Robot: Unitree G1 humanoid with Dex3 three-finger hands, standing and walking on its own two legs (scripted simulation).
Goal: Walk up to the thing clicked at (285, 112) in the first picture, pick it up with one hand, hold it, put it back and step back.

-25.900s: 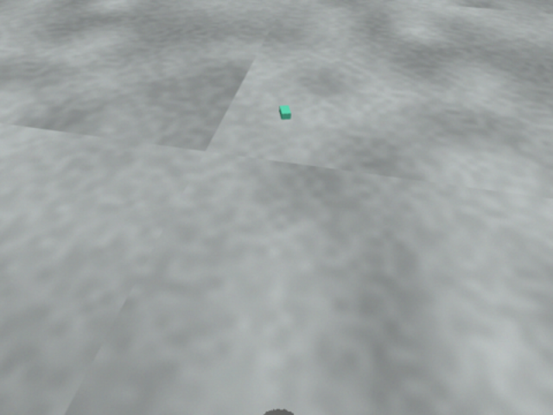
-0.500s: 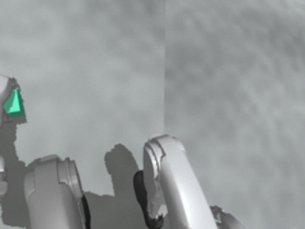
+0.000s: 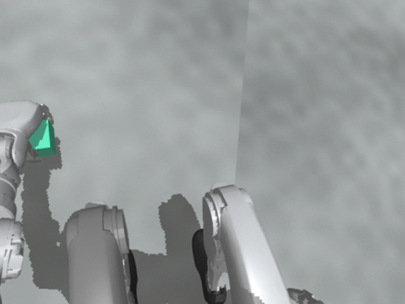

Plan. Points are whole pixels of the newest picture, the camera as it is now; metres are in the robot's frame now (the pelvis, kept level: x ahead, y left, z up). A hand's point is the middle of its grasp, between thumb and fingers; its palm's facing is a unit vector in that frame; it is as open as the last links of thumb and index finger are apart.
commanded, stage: lift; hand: left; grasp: from above
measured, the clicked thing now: (23, 140) +0.47 +0.30 -0.18
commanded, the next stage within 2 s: hold in 1.40 s
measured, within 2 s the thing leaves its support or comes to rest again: neither
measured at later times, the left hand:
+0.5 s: hand out of the picture +0.38 +0.29 +0.03, palm faces -0.44 -0.09 -0.89, open 9.0 cm
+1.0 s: hand out of the picture +0.34 +0.28 +0.22, palm faces -0.46 -0.10 -0.88, open 9.0 cm
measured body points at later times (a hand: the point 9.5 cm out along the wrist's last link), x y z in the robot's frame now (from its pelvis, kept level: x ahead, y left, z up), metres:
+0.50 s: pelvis +0.00 +0.00 +0.13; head +0.16 +0.05 +0.54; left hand +0.40 +0.29 +0.08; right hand +0.13 -0.25 +0.01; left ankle +0.08 +0.12 -0.33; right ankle +0.10 -0.12 -0.33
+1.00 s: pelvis +0.03 +0.01 +0.30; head +0.11 +0.03 +0.75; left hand +0.36 +0.28 +0.27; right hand +0.15 -0.25 +0.19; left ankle +0.08 +0.12 -0.33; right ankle +0.10 -0.12 -0.33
